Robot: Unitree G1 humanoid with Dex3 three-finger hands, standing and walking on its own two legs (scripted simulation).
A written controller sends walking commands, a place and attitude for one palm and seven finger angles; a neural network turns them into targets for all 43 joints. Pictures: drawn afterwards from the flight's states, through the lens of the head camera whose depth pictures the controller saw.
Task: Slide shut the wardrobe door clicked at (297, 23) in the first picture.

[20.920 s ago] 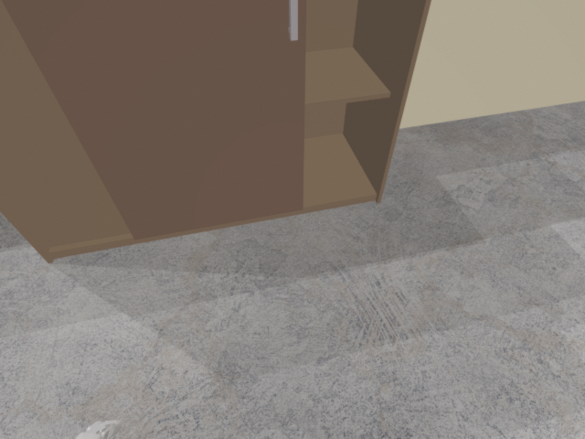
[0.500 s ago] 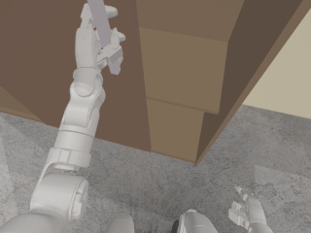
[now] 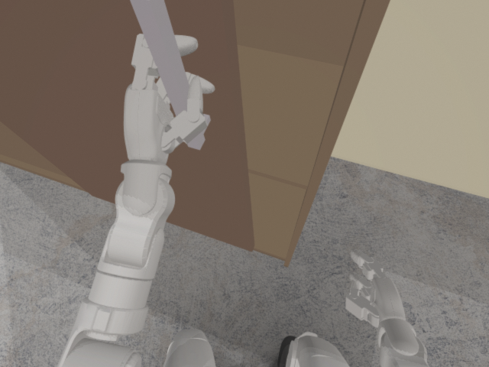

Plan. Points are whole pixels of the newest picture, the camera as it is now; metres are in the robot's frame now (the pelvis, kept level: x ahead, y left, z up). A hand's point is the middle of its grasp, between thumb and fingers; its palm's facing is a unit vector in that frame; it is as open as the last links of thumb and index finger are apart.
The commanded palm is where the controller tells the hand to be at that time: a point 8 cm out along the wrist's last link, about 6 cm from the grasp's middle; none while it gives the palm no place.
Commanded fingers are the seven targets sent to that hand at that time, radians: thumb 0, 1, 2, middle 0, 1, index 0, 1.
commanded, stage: step sideways, sliding the door along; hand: left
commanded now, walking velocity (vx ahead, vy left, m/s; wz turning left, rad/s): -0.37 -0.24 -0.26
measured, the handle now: (184, 78) +0.42 +0.15 +0.19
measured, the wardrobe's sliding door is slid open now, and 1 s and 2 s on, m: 0.13 0.00 0.00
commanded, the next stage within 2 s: stop walking and hold the door there in 0.70 s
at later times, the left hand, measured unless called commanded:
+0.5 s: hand (306, 139) +0.35 +0.00 +0.18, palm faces +0.20 -0.98 -0.04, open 6.3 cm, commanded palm +0.31 -0.02 +0.19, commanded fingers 0.00 0.90 0.90 -0.45 -1.40 -0.45 -1.40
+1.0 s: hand (298, 140) +0.35 +0.00 +0.18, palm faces +0.41 -0.85 -0.33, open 6.5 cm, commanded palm +0.31 +0.04 +0.17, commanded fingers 0.00 0.90 0.90 -0.45 -1.40 -0.45 -1.40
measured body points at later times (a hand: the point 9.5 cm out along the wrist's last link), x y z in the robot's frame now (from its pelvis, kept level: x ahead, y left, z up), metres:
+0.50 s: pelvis -0.04 -0.13 +0.01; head +0.05 -0.16 +0.44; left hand +0.34 +0.05 +0.18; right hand +0.16 -0.34 -0.11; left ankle -0.05 +0.07 -0.68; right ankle +0.01 -0.18 -0.72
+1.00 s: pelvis -0.06 -0.24 +0.02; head -0.01 -0.29 +0.47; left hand +0.33 +0.05 +0.20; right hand +0.07 -0.51 -0.09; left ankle -0.07 -0.07 -0.66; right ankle -0.06 -0.33 -0.72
